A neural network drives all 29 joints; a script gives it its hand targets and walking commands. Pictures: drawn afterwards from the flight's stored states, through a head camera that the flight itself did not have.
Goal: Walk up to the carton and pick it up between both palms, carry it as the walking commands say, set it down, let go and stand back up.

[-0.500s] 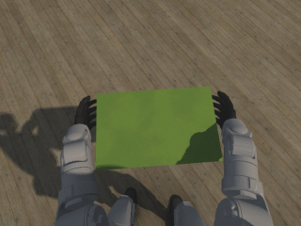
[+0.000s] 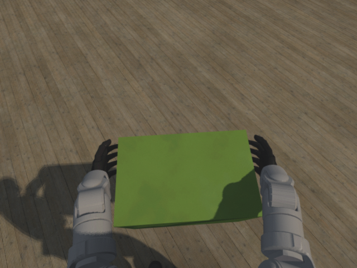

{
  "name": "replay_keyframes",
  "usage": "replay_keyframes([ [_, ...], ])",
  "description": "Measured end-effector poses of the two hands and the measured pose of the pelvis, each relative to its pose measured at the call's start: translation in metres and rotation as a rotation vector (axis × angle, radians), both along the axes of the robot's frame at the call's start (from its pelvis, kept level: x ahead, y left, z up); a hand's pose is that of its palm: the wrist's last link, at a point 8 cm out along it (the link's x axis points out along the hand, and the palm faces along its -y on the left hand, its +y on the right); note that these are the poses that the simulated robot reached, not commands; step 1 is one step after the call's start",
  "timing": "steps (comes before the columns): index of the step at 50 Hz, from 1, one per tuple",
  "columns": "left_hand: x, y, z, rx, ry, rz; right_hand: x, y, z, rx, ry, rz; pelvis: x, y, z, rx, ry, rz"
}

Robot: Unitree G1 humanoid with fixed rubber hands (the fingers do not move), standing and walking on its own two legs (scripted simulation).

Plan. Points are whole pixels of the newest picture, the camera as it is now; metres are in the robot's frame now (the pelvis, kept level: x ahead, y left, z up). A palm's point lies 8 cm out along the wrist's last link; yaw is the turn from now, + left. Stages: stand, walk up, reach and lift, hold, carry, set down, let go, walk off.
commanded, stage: reach and lift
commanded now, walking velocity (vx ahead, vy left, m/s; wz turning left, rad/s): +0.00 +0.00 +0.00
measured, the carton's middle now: (184, 184) +0.32 +0.02 -0.08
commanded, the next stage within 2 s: hold in 1.48 s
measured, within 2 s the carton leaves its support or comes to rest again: neither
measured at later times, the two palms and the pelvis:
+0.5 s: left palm (95, 168) +0.29 +0.20 +0.05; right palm (281, 166) +0.32 -0.17 +0.06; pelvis +0.01 +0.00 +0.01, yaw +0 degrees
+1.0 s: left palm (103, 162) +0.30 +0.19 +0.06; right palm (288, 171) +0.31 -0.19 +0.06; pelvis +0.02 +0.00 +0.01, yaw +0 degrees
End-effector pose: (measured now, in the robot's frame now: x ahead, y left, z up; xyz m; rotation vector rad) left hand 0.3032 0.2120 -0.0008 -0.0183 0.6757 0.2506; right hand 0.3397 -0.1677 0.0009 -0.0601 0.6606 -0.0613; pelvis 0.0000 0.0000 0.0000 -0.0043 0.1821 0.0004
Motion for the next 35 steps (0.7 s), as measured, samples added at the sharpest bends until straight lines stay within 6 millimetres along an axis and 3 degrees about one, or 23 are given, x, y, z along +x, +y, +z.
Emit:
replay_keyframes([
  [21,-0.012,-0.007,0.049,0.013,-0.058,0.002,-0.018,-0.005,0.054,-0.026,-0.05,-0.017,0.007,0.0,0.008,0.004,-0.236,-0.005],
  [35,-0.01,-0.016,0.059,0.024,-0.055,-0.028,-0.031,-0.014,0.063,-0.03,-0.044,-0.059,0.007,-0.001,0.009,0.003,-0.29,-0.004],
])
